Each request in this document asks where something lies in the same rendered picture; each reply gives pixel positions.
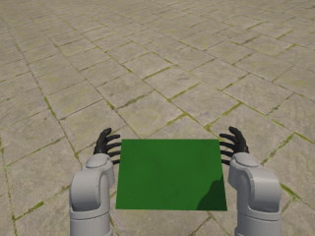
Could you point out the robot left forearm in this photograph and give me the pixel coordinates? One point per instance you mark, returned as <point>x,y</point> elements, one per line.
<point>89,197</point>

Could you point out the left robot hand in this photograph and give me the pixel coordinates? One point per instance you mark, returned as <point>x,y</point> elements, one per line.
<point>103,147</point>

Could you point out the robot right forearm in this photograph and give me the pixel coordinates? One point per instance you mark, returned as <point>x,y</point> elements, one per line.
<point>258,197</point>

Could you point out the carton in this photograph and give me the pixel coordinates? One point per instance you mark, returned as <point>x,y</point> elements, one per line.
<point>170,174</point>

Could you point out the right robot hand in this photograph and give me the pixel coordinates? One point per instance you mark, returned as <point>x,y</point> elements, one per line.
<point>239,144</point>

